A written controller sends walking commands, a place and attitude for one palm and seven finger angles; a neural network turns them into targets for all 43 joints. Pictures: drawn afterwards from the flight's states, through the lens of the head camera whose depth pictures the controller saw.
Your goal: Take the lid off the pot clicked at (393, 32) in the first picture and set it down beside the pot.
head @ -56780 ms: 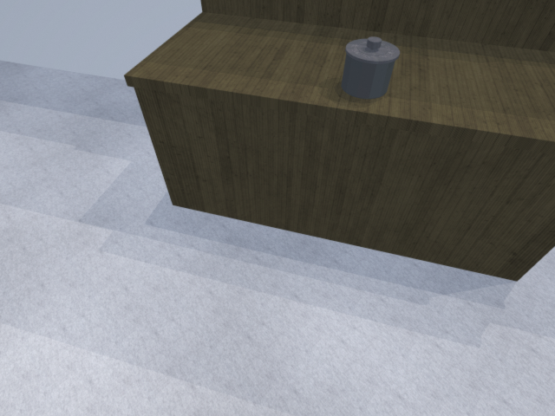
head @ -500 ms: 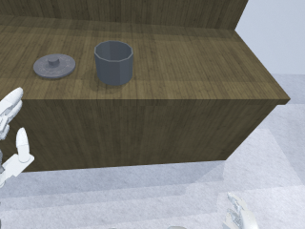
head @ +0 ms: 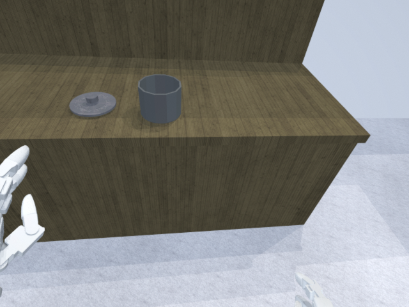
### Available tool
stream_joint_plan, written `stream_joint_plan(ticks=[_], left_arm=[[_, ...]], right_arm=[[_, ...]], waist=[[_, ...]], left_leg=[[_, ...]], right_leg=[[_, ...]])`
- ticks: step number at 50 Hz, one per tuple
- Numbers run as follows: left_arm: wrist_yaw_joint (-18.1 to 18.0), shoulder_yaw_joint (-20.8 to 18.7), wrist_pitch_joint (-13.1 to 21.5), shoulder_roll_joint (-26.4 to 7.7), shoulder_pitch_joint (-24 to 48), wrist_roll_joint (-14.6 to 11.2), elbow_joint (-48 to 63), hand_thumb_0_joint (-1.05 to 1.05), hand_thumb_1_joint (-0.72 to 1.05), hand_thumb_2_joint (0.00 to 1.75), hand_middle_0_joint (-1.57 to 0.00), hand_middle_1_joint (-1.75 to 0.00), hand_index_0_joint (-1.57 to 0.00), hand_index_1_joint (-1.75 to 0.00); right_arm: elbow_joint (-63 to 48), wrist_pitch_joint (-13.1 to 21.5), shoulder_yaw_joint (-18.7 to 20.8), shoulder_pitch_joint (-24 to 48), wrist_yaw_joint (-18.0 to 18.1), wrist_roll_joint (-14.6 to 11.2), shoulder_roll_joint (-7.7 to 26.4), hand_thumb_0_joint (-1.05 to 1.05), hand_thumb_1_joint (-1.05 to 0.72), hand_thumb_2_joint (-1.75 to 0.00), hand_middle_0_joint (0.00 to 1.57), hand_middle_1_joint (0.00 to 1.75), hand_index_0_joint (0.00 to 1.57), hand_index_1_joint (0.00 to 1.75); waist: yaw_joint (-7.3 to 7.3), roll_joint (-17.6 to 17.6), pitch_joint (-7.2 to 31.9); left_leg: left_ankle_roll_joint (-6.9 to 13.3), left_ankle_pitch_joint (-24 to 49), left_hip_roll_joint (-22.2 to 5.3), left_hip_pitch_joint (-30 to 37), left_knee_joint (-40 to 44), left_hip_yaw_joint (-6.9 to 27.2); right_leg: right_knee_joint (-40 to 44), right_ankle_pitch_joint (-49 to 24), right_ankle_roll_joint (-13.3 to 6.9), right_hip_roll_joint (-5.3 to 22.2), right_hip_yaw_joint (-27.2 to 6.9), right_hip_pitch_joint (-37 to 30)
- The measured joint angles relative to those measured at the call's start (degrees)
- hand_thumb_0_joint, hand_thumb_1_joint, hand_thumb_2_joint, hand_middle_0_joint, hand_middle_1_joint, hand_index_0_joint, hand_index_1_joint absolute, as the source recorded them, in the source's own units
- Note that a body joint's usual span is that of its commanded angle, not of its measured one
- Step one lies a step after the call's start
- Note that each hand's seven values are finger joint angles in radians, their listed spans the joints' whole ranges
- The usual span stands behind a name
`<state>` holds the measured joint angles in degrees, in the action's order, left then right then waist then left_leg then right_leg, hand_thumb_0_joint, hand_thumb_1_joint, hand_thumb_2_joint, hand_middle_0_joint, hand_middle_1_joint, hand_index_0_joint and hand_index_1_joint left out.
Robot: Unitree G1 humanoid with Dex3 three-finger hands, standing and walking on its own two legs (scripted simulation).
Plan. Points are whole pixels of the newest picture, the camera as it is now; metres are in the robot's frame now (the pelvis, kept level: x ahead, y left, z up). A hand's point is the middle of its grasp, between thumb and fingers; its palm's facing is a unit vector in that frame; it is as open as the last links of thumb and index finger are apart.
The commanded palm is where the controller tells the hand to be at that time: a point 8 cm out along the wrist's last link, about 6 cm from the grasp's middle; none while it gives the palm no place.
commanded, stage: stop stepping back and stand still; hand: left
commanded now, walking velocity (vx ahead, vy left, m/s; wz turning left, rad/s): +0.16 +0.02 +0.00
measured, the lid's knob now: (92, 98) +0.82 +0.42 -0.03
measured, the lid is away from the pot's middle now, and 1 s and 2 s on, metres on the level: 0.26 0.26 0.26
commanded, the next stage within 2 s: let the arm hang, fingers relaxed in 0.50 s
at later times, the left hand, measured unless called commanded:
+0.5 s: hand out of the picture +0.17 +0.21 -0.11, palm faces +0.09 -0.97 -0.22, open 7.4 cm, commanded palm none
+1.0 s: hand out of the picture +0.04 +0.18 -0.16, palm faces +0.10 -0.97 -0.21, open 7.4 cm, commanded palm none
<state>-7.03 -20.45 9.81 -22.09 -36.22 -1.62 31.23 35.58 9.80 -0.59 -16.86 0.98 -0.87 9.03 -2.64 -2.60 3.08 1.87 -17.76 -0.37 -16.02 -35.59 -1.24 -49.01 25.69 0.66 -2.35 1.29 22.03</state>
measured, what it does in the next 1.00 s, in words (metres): steps on the spot: right foot, then right foot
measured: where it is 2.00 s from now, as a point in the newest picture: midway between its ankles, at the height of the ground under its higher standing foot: outside the picture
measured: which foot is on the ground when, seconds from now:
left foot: down 0.00-1.00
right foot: up 0.00-0.04, down 0.06-0.28, up 0.30-0.54, down 0.56-1.00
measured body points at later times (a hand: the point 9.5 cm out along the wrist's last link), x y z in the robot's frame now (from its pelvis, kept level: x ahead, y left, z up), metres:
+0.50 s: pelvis +0.01 +0.01 +0.00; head +0.01 +0.03 +0.45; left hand +0.16 +0.27 -0.09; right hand +0.12 -0.22 -0.11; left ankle +0.02 +0.11 -0.73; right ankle +0.02 -0.11 -0.69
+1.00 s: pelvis +0.06 +0.00 +0.01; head +0.08 +0.01 +0.46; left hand +0.04 +0.23 -0.15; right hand +0.04 -0.20 -0.15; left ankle +0.02 +0.11 -0.73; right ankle +0.04 -0.11 -0.73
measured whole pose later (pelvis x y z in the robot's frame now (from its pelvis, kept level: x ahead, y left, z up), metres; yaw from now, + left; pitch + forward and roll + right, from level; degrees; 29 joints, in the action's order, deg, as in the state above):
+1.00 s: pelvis +0.06 +0.00 +0.01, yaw +4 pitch +0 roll -1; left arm -2.1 -0.6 -0.2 -9.1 -16.9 0.3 -62.9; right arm 62.2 0.1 1.8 -19.5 2.0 0.0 6.1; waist -0.5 0.7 -2.0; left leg 1.3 -17.4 0.7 -11.3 -28.2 0.2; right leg -26.7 16.2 -0.9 -2.2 -2.2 10.8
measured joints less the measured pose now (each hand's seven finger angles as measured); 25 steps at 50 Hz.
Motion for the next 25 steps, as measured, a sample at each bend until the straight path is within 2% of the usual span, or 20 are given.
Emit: stream_joint_plan(ticks=[2, 3, 5, 8, 10, 12, 14, 15, 16, 18, 20, 23, 25], left_arm=[[0.09, 0.07, 0.45, -1.42, -2.01, 0.41, 2.22, 0.02, 0.89, 0.9, -0.21, -0.3, -0.21, -0.3], [0.22, -0.18, 0.96, -2.14, -2.12, 0.62, 3.01, 0.02, 0.89, 0.9, -0.21, -0.3, -0.21, -0.3], [0.76, 0.29, 1.89, -2.3, -0.18, 0.8, 2.93, 0.02, 0.88, 0.9, -0.21, -0.3, -0.21, -0.3], [1.07, 0.43, 2.9, -1.04, 1.88, 0.29, 1.51, 0.01, 0.88, 0.9, -0.21, -0.3, -0.21, -0.3], [0.75, -0.13, 3.01, 0.14, 2.07, 0.05, 0.88, 0.01, 0.88, 0.9, -0.21, -0.3, -0.21, -0.3], [0.18, -0.16, 3.07, 1.23, 1.92, -0.14, 1.06, 0.01, 0.88, 0.9, -0.21, -0.3, -0.21, -0.3], [-0.16, 0.18, 3.03, 1.57, 2.47, -0.19, 1.38, 0.01, 0.88, 0.9, -0.21, -0.3, -0.21, -0.3], [0.49, 1.36, 3.3, 1.57, 4.31, 1.28, -1.62, 0.01, 0.89, 0.9, -0.21, -0.3, -0.21, -0.3], [1.75, 3.46, 2.09, 1.8, 7.71, 2.5, -7.29, 0.01, 0.89, 0.9, -0.2, -0.3, -0.2, -0.3], [3.66, 7.93, -3.08, 3.3, 15.33, 3.53, -22.04, 0.0, 0.89, 0.9, -0.2, -0.3, -0.2, -0.3], [4.7, 10.89, -7.93, 5.35, 21.6, 3.76, -37.73, 0.0, 0.89, 0.9, -0.2, -0.3, -0.2, -0.3], [5.69, 14.12, -12.58, 7.8, 25.91, 3.5, -57.01, 0.01, 0.9, 0.9, -0.19, -0.3, -0.19, -0.3], [6.54, 16.84, -13.87, 9.45, 25.8, 3.29, -66.11, 0.01, 0.91, 0.9, -0.19, -0.3, -0.19, -0.3]], right_arm=[[-0.36, 0.26, -0.6, -0.65, -0.19, 0.24, 0.0, 0.01, -0.9, -0.9, 0.21, 0.3, 0.2, 0.3], [-0.49, 0.1, -0.7, -0.56, -0.18, 0.25, 0.19, 0.01, -0.9, -0.9, 0.21, 0.3, 0.2, 0.3], [0.69, -0.9, -0.08, 0.36, 0.04, 0.19, 1.11, 0.01, -0.9, -0.9, 0.21, 0.3, 0.2, 0.3], [3.37, -3.12, 0.82, 1.09, 0.33, 0.18, 1.89, 0.01, -0.9, -0.9, 0.21, 0.3, 0.2, 0.3], [3.58, -4.04, 0.83, 1.16, 0.81, 0.1, 2.02, 0.01, -0.9, -0.9, 0.21, 0.3, 0.2, 0.3], [2.21, -3.56, 0.7, 0.91, 1.46, 0.13, 2.75, 0.01, -0.9, -0.9, 0.21, 0.3, 0.2, 0.3], [1.2, -2.5, 1.1, 1.7, 1.95, 0.2, 3.01, 0.01, -0.9, -0.9, 0.21, 0.3, 0.2, 0.3], [1.83, -1.55, 1.73, 2.02, 1.03, 0.6, 3.28, 0.01, -0.9, -0.9, 0.21, 0.3, 0.2, 0.3], [2.62, -1.78, 2.38, 2.25, 0.11, 1.0, 3.84, 0.01, -0.9, -0.9, 0.21, 0.3, 0.2, 0.3], [4.06, -4.07, 2.88, 2.54, -0.7, 1.92, 4.66, 0.01, -0.9, -0.9, 0.21, 0.3, 0.2, 0.3], [5.64, -6.07, 2.58, 2.79, -0.94, 2.53, 4.43, 0.01, -0.9, -0.9, 0.21, 0.3, 0.2, 0.3], [8.08, -7.7, 1.88, 3.12, -0.81, 2.79, 2.7, 0.0, -0.9, -0.9, 0.21, 0.3, 0.2, 0.3], [9.66, -8.18, 1.66, 3.04, -0.55, 2.79, 1.64, 0.0, -0.9, -0.9, 0.21, 0.3, 0.2, 0.3]], waist=[[0.67, 0.25, 0.02], [1.27, 0.39, -0.26], [2.02, 2.11, -1.5], [3.13, 1.87, -1.28], [3.21, 0.63, -1.01], [2.42, 0.73, -1.25], [1.99, 0.51, -2.88], [1.87, 0.74, -2.52], [1.56, 1.47, -1.71], [0.69, 2.71, -0.29], [0.1, 2.42, 0.04], [-0.28, 0.32, -0.99], [-0.46, -0.45, -2.17]], left_leg=[[-0.55, -0.05, -0.32, -0.84, -0.63, 0.31], [-0.58, -1.16, -0.44, -2.12, -2.47, 0.38], [-0.11, -5.77, -0.6, -5.1, -9.17, 1.79], [-0.21, -6.56, 0.68, -7.92, -18.12, 1.23], [0.22, -5.91, 0.59, -5.86, -12.82, -0.32], [0.79, -4.38, -0.2, -1.51, -1.11, -0.46], [0.73, 1.41, 0.19, -0.7, 1.42, -0.85], [0.89, 1.73, 0.67, -1.73, 0.75, -0.84], [1.19, 1.75, 1.32, -2.92, 0.41, -0.25], [1.8, 2.38, 2.76, -4.17, 1.14, 1.41], [2.1, 3.51, 3.91, -3.84, 2.81, 2.31], [1.7, 4.6, 4.6, -2.09, 5.31, 1.67], [1.21, 4.65, 4.34, -1.12, 6.08, 0.84]], right_leg=[[10.57, -1.71, -0.55, 0.25, 0.93, -5.46], [14.46, -4.63, -1.76, 0.19, 0.98, -6.78], [14.67, -8.52, -3.16, -0.63, 2.34, -6.51], [16.05, -8.78, -3.23, -0.04, 2.38, -7.2], [17.54, -9.27, -2.72, 0.87, 1.58, -7.85], [17.53, -9.12, -1.92, 1.22, 1.77, -8.0], [15.38, -7.65, -1.08, 1.81, 1.39, -7.53], [11.79, -5.88, -1.03, 1.99, 0.85, -5.77], [6.38, -3.06, -1.0, 1.95, -0.03, -3.34], [-3.88, 1.16, -0.61, 1.57, -2.24, 0.9], [-9.31, 2.71, 0.0, 1.57, -3.96, 3.3], [-7.77, 1.42, 0.71, 2.37, -4.99, 4.13], [-0.8, 0.35, 0.55, 2.8, -4.64, 2.46]])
